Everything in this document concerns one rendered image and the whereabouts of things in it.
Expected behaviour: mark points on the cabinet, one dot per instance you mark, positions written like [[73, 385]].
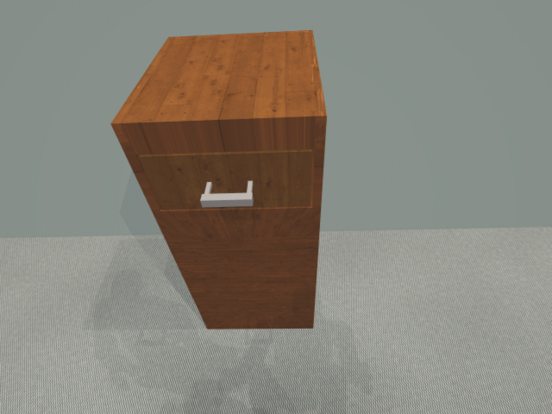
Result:
[[246, 268]]

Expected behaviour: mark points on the drawer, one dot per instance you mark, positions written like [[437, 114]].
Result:
[[281, 178]]

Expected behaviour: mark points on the handle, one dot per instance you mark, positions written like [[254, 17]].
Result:
[[227, 199]]

